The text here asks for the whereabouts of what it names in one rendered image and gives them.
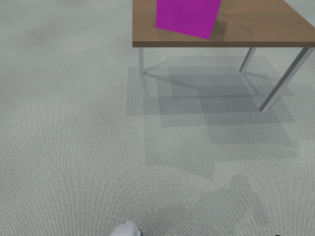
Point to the robot left thigh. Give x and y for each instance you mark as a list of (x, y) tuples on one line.
[(126, 229)]

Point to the carton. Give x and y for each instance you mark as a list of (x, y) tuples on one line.
[(191, 17)]

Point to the table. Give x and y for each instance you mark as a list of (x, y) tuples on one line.
[(239, 24)]

